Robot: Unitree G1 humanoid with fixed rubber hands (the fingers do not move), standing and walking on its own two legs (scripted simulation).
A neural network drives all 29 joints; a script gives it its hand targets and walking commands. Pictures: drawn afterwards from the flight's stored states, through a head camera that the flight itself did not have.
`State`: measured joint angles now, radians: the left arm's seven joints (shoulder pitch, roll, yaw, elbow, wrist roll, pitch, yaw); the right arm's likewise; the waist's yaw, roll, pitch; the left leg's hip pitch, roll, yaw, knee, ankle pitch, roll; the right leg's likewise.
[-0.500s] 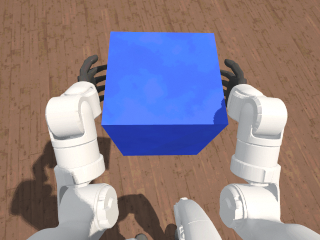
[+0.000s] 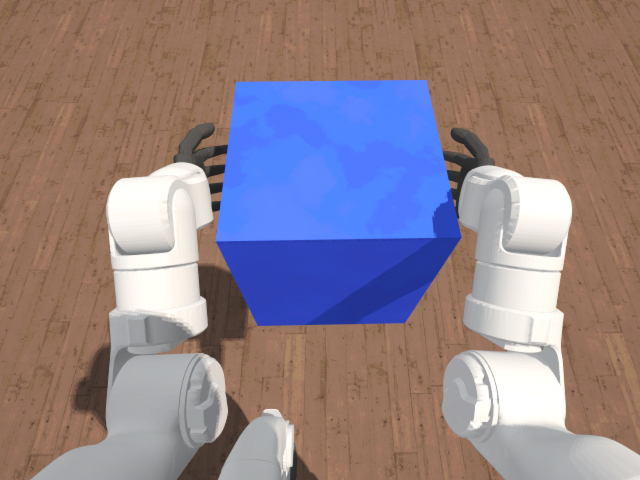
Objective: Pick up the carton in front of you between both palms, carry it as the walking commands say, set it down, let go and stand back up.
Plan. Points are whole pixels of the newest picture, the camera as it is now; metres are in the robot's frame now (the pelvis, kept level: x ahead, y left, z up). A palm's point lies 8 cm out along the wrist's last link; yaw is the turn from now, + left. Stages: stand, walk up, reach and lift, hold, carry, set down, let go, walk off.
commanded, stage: carry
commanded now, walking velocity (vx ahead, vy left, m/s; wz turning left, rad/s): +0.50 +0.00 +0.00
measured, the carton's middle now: (331, 218) +0.40 +0.03 +0.09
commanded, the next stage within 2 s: none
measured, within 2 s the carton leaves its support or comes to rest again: neither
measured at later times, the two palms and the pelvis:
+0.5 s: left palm (276, 3) +0.70 +0.13 +0.21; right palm (485, 16) +0.69 -0.16 +0.21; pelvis +0.32 +0.00 +0.03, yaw -1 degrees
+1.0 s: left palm out of the picture +1.00 +0.14 +0.23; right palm out of the picture +0.96 -0.15 +0.23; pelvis +0.61 +0.03 +0.09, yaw -1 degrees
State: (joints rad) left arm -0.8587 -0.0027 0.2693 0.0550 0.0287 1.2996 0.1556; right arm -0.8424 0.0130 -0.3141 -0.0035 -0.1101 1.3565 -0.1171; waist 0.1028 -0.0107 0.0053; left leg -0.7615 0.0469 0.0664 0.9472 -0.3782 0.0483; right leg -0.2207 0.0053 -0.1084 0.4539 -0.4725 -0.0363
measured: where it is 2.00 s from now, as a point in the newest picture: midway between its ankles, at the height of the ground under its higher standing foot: (350, 160)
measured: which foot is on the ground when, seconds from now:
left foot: up 0.00-0.04, down 0.06-0.48, up 0.50-0.84, down 0.86-1.00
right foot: down 0.00-0.08, up 0.10-0.44, down 0.46-0.88, up 0.90-1.00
